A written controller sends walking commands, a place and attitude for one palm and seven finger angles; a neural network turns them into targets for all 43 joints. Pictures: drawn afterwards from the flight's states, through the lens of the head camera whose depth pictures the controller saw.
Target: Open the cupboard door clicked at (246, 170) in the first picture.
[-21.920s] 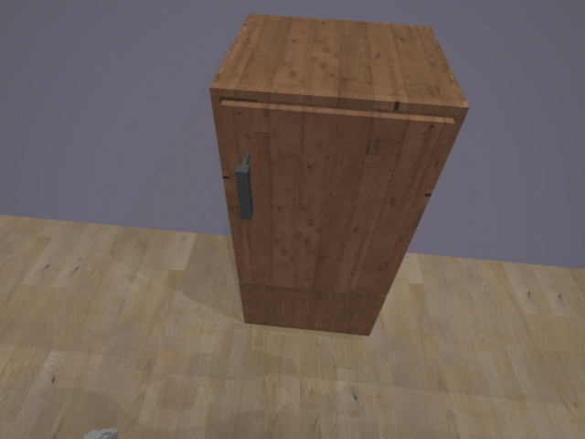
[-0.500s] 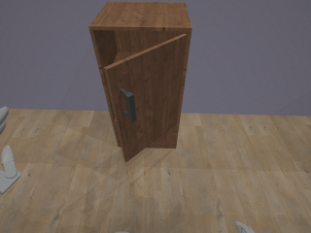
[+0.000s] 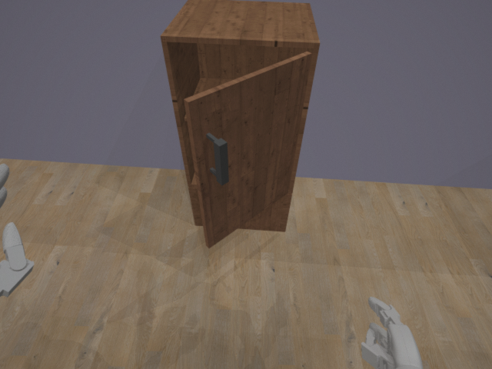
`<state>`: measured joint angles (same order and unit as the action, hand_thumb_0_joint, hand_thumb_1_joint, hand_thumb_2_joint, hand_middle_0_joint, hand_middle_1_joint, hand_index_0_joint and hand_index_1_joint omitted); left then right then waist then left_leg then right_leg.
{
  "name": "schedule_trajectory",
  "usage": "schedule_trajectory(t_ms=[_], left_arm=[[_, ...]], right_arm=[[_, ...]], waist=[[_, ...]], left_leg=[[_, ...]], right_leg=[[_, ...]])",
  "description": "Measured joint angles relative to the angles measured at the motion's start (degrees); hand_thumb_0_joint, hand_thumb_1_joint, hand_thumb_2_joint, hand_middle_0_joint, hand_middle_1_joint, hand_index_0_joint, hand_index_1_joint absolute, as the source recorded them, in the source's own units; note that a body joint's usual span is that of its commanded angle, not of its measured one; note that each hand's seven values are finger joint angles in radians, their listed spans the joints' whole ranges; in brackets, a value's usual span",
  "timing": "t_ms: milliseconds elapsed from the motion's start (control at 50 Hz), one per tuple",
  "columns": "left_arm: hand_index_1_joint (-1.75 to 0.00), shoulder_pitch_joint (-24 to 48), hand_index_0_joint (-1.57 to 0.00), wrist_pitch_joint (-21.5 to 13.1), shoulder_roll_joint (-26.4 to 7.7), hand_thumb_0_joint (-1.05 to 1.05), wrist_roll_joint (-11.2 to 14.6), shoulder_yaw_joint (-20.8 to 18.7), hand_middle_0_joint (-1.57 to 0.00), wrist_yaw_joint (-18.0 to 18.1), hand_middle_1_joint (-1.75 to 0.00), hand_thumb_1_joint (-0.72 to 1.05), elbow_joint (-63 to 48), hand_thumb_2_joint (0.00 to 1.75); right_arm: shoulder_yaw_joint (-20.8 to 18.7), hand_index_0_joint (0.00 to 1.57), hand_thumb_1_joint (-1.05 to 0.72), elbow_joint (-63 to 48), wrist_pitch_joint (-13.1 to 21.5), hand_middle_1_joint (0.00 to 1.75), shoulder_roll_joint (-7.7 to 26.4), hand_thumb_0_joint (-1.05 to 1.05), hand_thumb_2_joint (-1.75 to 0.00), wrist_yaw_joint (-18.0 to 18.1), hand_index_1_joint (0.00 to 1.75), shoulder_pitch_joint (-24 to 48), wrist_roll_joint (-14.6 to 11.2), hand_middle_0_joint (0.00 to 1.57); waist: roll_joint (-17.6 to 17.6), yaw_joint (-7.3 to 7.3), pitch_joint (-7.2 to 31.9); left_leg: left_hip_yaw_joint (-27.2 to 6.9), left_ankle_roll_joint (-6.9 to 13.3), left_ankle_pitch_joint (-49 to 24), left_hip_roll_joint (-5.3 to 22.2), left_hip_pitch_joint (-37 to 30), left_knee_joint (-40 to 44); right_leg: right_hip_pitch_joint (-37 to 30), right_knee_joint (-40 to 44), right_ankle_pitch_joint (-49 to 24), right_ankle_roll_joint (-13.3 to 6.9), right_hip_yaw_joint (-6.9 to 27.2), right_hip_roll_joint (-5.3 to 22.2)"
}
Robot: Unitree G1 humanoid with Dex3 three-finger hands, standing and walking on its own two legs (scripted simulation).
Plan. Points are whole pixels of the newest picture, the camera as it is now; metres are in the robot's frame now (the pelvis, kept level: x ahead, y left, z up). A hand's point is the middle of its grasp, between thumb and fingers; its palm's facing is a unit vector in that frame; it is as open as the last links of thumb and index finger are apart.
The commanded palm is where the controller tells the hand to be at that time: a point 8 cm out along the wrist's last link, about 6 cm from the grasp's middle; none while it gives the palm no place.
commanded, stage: stop stepping back and stand still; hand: left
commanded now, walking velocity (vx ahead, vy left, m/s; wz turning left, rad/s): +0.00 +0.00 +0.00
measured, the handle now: (216, 158) +0.62 +0.12 -0.03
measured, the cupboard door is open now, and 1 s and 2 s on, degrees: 46 46 46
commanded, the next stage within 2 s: let the arm hang, fingers relaxed in 0.70 s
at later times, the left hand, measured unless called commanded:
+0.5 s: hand out of the picture +0.19 +0.32 +0.15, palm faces +0.39 -0.78 -0.49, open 7.4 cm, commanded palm +0.13 +0.35 +0.17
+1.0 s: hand out of the picture +0.14 +0.28 -0.11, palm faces +0.01 -0.93 -0.36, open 7.4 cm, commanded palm none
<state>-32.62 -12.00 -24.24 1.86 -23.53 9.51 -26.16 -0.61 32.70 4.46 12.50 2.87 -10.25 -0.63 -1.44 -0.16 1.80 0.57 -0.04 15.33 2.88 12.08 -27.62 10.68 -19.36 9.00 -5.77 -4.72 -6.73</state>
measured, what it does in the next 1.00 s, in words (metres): shifts its weight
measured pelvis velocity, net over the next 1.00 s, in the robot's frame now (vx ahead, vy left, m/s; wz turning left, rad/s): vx -0.01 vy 0.05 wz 0.01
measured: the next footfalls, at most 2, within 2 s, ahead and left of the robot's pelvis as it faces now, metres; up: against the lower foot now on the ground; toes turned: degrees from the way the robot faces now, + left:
none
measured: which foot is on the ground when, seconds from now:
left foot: down 0.00-1.00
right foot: down 0.00-1.00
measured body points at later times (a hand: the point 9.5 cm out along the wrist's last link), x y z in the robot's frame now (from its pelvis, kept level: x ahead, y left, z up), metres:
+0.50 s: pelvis -0.01 +0.05 +0.00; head +0.00 +0.06 +0.45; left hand +0.16 +0.36 +0.17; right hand +0.13 -0.18 -0.09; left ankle -0.01 +0.13 -0.74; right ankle +0.02 -0.04 -0.74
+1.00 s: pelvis -0.01 +0.05 -0.01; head +0.01 +0.03 +0.44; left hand +0.13 +0.33 -0.08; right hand +0.14 -0.20 -0.13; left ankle -0.01 +0.13 -0.74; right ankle +0.02 -0.04 -0.74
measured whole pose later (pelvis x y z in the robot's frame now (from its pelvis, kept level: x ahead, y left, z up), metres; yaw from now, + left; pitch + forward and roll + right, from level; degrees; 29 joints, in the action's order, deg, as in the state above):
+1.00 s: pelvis -0.01 +0.05 -0.01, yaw +0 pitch +1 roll +1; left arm -14.6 2.7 -15.9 -2.2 -2.9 0.3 30.5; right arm 0.1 46.9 2.3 16.2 -0.6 -6.7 1.3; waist -2.0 0.5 -1.4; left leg 3.2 4.1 15.5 -4.0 15.8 -30.6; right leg 19.4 -33.4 14.6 -1.7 -2.4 0.5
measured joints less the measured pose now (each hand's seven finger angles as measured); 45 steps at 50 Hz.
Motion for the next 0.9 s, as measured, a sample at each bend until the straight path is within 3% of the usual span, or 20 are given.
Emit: schedule_trajectory(t_ms=[60, 160, 220, 360, 440, 660, 800, 840, 900], left_arm=[[-0.30, 0.76, -0.22, 1.08, 1.38, 0.01, 0.24, 0.75, -0.22, -0.02, -0.30, 0.89, 3.40, 0.90], [-0.30, 2.62, -0.21, 3.92, 3.71, 0.01, -0.08, 3.41, -0.21, -0.30, -0.30, 0.89, 5.48, 0.90], [-0.30, 3.13, -0.21, 4.54, 3.41, 0.02, -0.32, 4.10, -0.21, -0.49, -0.30, 0.89, 3.73, 0.90], [-0.30, 0.92, -0.22, 2.35, 0.22, 0.02, -0.41, 1.07, -0.22, -0.39, -0.30, 0.89, -0.93, 0.90], [-0.30, -0.64, -0.22, 1.50, 0.06, 0.01, -0.02, 0.01, -0.22, -0.48, -0.30, 0.89, -0.22, 0.90], [-0.30, 0.94, -0.22, 2.51, 2.91, 0.02, -0.29, 2.45, -0.22, -0.86, -0.30, 0.89, 1.32, 0.90], [-0.30, 1.35, -0.22, 1.45, 2.12, 0.02, 0.01, 1.53, -0.22, -0.55, -0.30, 0.89, -0.25, 0.90], [-0.30, 5.68, -0.21, 0.90, 1.07, 0.01, -1.77, 4.85, -0.21, -2.80, -0.30, 0.90, 8.07, 0.90], [-0.30, 13.56, -0.21, 7.84, 2.49, 0.00, -2.98, 12.34, -0.21, -6.57, -0.30, 0.90, 28.45, 0.90]], right_arm=[[0.51, 0.20, -0.90, 1.23, -0.55, 0.30, 0.03, 0.01, -0.90, 0.22, 0.30, -1.61, -0.01, 0.20], [1.58, 0.20, -0.90, 2.61, -0.52, 0.30, -0.26, 0.01, -0.90, 0.77, 0.30, -4.11, 0.29, 0.20], [2.12, 0.20, -0.90, 2.93, -0.13, 0.30, -0.86, 0.01, -0.90, 0.83, 0.30, -5.00, 0.55, 0.21], [2.32, 0.20, -0.90, 2.78, 0.91, 0.30, -1.85, 0.02, -0.90, 0.49, 0.30, -5.71, 0.96, 0.21], [1.96, 0.20, -0.90, 3.26, 1.09, 0.30, -1.59, 0.01, -0.90, 0.37, 0.30, -5.15, 0.87, 0.21], [1.29, 0.20, -0.90, 2.99, 1.57, 0.30, -0.60, 0.01, -0.90, 0.99, 0.30, -2.61, 0.88, 0.21], [1.36, 0.20, -0.90, 1.81, 1.59, 0.30, -0.90, 0.01, -0.90, 0.84, 0.30, -1.08, 0.88, 0.21], [0.59, 0.20, -0.90, 4.83, 3.20, 0.30, 0.52, 0.01, -0.90, -1.36, 0.30, 0.08, 0.58, 0.21], [0.26, 0.20, -0.90, 9.79, 0.83, 0.30, 3.41, 0.01, -0.90, -3.31, 0.30, 2.95, 0.98, 0.21]], waist=[[0.06, -0.40, 0.37], [0.97, -1.00, -1.13], [1.87, -0.71, -2.26], [2.34, 0.96, -2.47], [1.56, 1.23, -1.79], [1.81, -0.62, -2.37], [1.76, -0.62, -2.27], [0.62, -0.89, -1.69], [-1.51, -1.14, -1.09]], left_leg=[[0.29, -0.54, -1.25, -0.74, -0.89, 1.92], [1.06, 0.90, -3.04, -2.33, -2.04, 4.43], [1.38, 1.53, -3.71, -3.15, -2.09, 5.07], [1.97, 2.62, -3.44, -4.32, -0.92, 4.35], [2.23, 3.04, -2.90, -4.63, -0.42, 3.79], [2.04, 3.67, -2.28, -5.42, -0.31, 3.20], [1.66, 3.36, -1.83, -5.07, -0.15, 2.85], [1.03, 3.43, -1.36, -5.40, 1.76, 0.86], [1.35, 4.01, -0.43, -6.34, 3.81, -1.77]], right_leg=[[-0.56, 1.14, -0.82, 1.11, 0.35, 0.77], [-0.77, 1.68, -1.80, 2.26, 1.04, 2.31], [-0.19, 0.96, -1.82, 2.71, 1.31, 3.15], [1.74, -1.34, -0.94, 3.47, 1.83, 4.35], [2.24, -1.82, -0.57, 3.79, 2.11, 4.66], [2.64, -3.37, 0.71, 4.46, 1.94, 5.48], [2.25, -2.67, 0.70, 4.23, 1.59, 5.11], [3.91, -4.68, 1.42, 4.25, 0.87, 5.55], [6.97, -9.49, 3.57, 4.40, 1.05, 6.65]])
